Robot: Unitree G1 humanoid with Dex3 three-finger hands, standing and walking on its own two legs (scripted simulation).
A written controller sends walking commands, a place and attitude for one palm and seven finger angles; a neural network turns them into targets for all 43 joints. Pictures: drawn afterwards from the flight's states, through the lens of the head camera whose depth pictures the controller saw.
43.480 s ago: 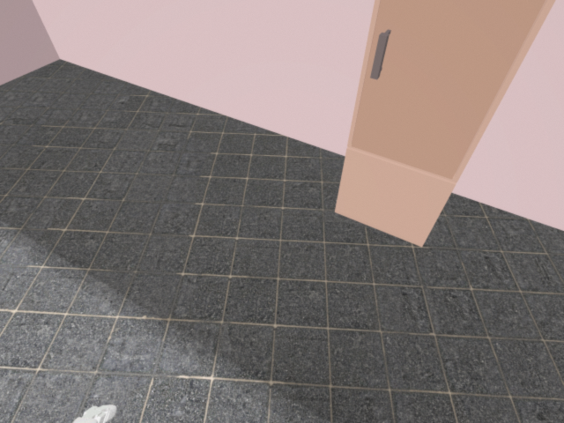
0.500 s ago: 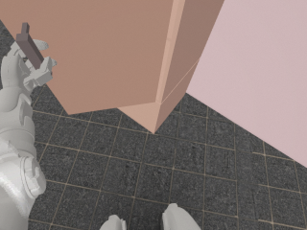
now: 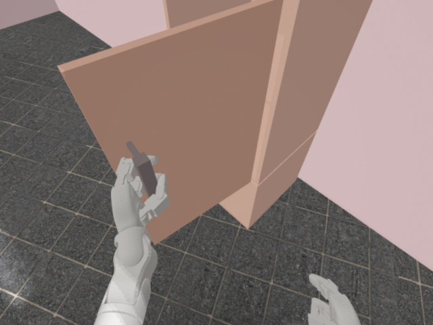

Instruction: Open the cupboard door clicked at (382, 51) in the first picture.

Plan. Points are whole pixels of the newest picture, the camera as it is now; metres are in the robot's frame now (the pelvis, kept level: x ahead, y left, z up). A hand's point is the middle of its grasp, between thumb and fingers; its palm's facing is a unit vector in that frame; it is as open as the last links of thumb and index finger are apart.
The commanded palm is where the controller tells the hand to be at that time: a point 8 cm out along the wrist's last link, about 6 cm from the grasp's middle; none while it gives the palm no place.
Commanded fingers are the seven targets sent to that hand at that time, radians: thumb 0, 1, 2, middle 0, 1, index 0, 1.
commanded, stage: pull the door open along its arc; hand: left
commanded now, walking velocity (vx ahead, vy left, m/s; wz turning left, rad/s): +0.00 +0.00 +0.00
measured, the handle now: (143, 172) +0.38 +0.15 +0.07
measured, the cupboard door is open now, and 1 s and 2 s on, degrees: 82 91 94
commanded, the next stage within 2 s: open thumb and fingers to let go in 0.16 s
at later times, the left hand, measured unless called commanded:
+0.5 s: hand (187, 211) +0.30 +0.07 +0.06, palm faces +0.45 -0.89 -0.04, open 7.1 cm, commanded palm +0.25 +0.11 +0.06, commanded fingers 0.00 -0.01 0.51 -0.34 -1.25 -0.34 -1.25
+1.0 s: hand (187, 211) +0.30 +0.07 +0.06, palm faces +0.41 -0.91 +0.00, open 14.8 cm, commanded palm +0.26 +0.11 +0.06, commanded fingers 0.00 -0.50 0.30 -0.17 -0.40 -0.17 -0.40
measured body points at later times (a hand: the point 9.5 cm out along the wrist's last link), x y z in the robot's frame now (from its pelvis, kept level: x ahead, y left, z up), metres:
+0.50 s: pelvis -0.01 -0.05 +0.00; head +0.03 -0.07 +0.45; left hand +0.27 +0.11 +0.07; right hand +0.16 -0.27 -0.12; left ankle -0.04 +0.11 -0.70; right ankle +0.01 -0.12 -0.70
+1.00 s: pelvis -0.04 -0.02 -0.01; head +0.00 -0.04 +0.44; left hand +0.27 +0.11 +0.07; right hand +0.14 -0.23 -0.12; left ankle -0.04 +0.11 -0.70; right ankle +0.01 -0.12 -0.70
